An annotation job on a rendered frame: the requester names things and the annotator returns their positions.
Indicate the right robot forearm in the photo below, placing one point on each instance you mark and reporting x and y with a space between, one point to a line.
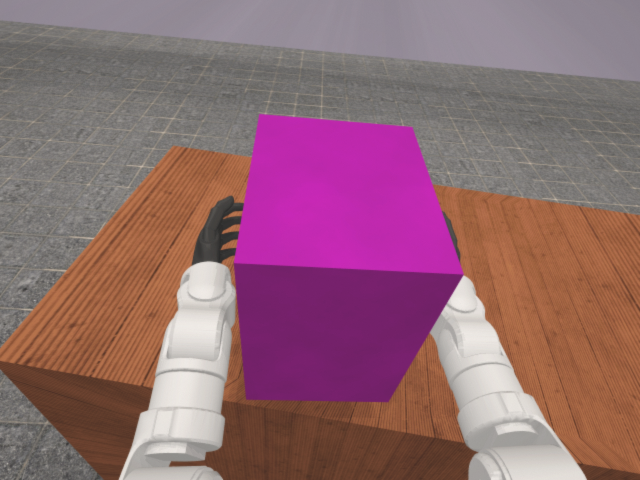
494 410

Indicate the robot right hand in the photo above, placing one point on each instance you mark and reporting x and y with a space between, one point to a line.
452 234

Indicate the robot left hand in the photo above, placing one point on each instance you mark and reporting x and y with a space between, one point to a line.
210 239

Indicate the carton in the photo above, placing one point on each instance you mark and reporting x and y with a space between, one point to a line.
343 263

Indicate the left robot forearm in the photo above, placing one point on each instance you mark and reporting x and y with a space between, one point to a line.
184 419

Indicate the right robot upper arm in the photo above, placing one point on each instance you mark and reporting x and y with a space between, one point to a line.
525 462

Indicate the pedestal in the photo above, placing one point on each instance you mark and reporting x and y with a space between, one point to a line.
560 285

